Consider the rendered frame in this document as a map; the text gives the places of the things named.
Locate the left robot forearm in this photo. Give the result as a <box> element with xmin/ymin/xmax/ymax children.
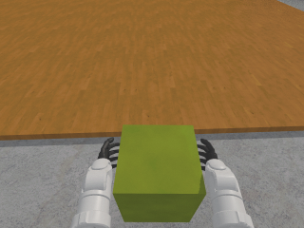
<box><xmin>70</xmin><ymin>158</ymin><xmax>113</xmax><ymax>228</ymax></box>

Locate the carton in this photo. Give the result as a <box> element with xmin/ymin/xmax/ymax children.
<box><xmin>112</xmin><ymin>124</ymin><xmax>206</xmax><ymax>222</ymax></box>

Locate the left robot hand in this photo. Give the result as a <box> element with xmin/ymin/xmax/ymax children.
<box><xmin>98</xmin><ymin>137</ymin><xmax>120</xmax><ymax>169</ymax></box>

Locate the right robot hand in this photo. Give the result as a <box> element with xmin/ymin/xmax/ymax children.
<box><xmin>197</xmin><ymin>139</ymin><xmax>218</xmax><ymax>171</ymax></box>

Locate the right robot forearm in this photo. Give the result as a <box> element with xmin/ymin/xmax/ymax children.
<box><xmin>205</xmin><ymin>159</ymin><xmax>255</xmax><ymax>228</ymax></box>

